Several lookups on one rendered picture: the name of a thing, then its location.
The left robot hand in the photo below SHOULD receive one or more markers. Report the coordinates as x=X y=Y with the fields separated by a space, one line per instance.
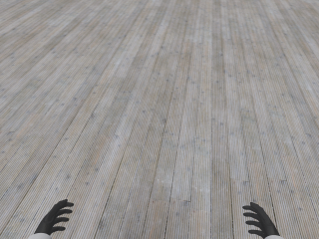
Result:
x=47 y=223

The right robot hand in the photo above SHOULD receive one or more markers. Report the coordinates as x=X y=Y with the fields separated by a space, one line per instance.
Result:
x=264 y=222

